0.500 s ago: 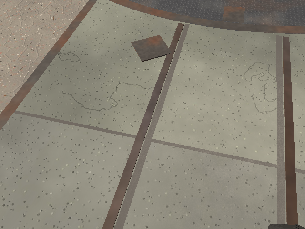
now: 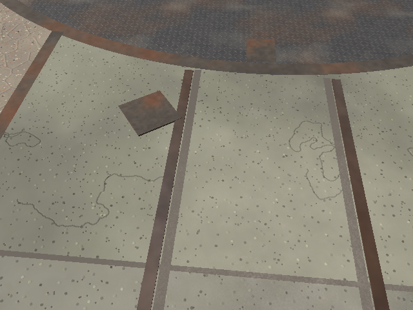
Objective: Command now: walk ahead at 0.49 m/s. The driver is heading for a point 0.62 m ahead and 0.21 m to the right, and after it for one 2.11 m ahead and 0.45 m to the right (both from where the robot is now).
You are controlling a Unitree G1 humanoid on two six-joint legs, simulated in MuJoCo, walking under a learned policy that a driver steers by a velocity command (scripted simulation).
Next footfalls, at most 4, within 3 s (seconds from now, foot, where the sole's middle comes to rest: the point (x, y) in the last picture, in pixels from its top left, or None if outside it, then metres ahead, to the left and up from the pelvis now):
0.18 right None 0.30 -0.15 -0.78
0.68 left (177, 281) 0.60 0.08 -0.78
1.12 right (254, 304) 0.51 -0.16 -0.78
1.54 left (184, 281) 0.60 0.05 -0.78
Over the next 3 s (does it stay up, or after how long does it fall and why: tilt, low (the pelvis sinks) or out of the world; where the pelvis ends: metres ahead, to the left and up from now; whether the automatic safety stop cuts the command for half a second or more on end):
stays up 0.78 -0.15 -0.03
